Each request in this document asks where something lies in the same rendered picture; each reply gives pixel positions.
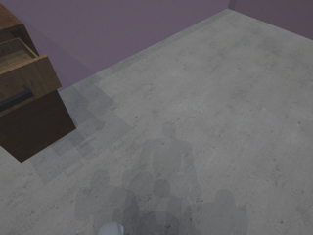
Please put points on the drawer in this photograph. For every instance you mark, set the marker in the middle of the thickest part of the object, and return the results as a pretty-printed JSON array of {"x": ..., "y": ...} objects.
[{"x": 20, "y": 66}]

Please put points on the robot left thigh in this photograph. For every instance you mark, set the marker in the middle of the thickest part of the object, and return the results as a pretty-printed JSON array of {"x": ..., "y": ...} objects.
[{"x": 111, "y": 228}]

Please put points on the cabinet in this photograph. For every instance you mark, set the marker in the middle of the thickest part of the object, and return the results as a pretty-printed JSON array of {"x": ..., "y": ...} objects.
[{"x": 36, "y": 125}]

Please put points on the handle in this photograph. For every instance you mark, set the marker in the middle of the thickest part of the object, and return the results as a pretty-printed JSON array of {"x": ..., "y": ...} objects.
[{"x": 15, "y": 99}]

